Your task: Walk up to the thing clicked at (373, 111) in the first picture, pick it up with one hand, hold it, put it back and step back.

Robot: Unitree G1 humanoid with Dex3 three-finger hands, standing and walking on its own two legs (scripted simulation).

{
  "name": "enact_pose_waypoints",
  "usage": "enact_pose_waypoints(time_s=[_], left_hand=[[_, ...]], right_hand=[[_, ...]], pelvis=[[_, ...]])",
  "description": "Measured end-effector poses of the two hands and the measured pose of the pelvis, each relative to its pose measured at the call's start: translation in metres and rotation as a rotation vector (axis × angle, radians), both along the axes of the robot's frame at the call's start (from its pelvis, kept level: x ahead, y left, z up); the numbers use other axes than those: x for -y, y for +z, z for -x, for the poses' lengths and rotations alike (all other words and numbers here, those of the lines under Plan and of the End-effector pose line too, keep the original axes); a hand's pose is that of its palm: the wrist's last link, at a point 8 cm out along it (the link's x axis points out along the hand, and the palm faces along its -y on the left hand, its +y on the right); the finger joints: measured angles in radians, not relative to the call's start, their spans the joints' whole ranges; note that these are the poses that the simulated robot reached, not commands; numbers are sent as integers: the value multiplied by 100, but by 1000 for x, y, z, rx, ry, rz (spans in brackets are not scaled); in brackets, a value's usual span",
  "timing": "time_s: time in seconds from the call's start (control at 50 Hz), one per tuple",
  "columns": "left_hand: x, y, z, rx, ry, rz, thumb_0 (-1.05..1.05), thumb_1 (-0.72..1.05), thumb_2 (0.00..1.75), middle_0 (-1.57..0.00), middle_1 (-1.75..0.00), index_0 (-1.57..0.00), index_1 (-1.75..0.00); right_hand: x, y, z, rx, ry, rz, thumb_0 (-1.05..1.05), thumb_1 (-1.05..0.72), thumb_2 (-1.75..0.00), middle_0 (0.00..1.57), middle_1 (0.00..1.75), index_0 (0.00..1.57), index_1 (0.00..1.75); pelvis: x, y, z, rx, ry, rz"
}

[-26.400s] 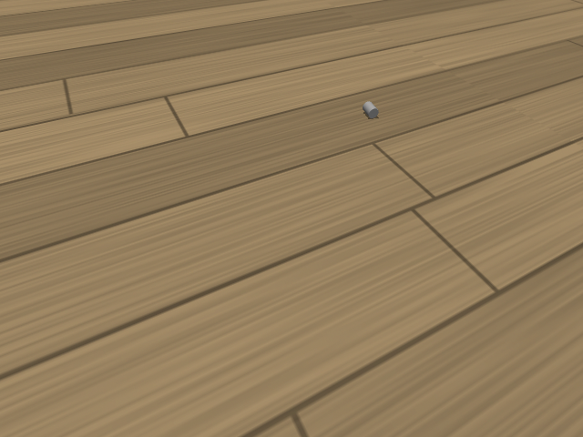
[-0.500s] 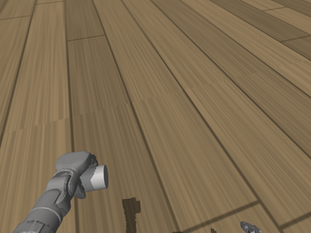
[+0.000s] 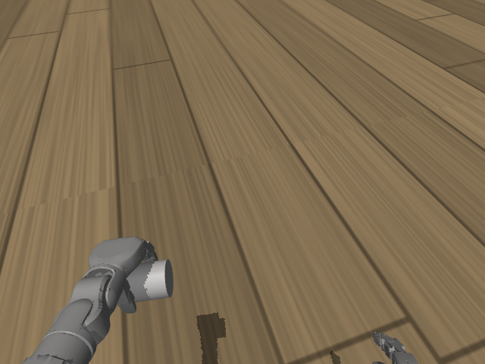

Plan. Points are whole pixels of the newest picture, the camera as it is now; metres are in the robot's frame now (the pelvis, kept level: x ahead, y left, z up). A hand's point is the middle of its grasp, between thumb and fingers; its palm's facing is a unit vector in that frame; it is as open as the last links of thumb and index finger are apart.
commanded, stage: hold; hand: left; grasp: from above
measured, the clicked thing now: (144, 281) +0.30 +0.20 -0.06
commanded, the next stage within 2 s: crouch in 0.90 s
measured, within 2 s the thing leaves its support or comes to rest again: neither
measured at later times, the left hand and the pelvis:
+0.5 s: hand (124, 278) +0.29 +0.22 -0.02, palm faces -0.42 -0.08 -0.90, open 9.5 cm; pelvis +0.00 +0.00 +0.00, yaw +0 degrees
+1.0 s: hand (124, 274) +0.30 +0.22 -0.02, palm faces -0.42 -0.08 -0.90, open 9.6 cm; pelvis +0.01 +0.00 +0.01, yaw +0 degrees
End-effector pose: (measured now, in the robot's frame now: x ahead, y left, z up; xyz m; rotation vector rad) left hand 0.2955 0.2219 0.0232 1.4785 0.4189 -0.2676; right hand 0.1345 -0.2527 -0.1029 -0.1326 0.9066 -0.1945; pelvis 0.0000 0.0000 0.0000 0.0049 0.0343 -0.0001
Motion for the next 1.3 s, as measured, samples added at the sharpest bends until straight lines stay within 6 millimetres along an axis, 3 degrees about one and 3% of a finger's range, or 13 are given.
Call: enact_pose_waypoints(time_s=[0.54, 1.06, 1.18, 1.3], left_hand=[[0, 11, 2, -1, 8, 1, 0, 11, 21, -93, -12, -90, -15], [-2, 12, -4, 2, 9, -3, 1, 9, 26, -90, -17, -88, -19], [-1, 1, 0, -18, -1, -5, 1, 13, 20, -91, -14, -88, -16], [-2, -33, 5, -31, -11, -17, 0, 15, 14, -93, -8, -91, -11]], right_hand=[[-6, 6, -18, 24, 21, -14, 1, -89, -90, 20, 30, 20, 30], [-7, 7, -13, 0, 6, -14, 1, -89, -90, 20, 30, 20, 30], [-7, 7, -11, -1, 5, -12, 1, -89, -90, 20, 30, 20, 30], [-3, 1, -2, -40, 16, 12, 1, -88, -90, 21, 30, 20, 30]], pelvis=[[1, 5, -4, 18, 1, -2], [-2, 7, -8, 23, -2, -1], [-1, 6, -6, 17, 0, -1], [0, 0, 0, -23, 12, 1]])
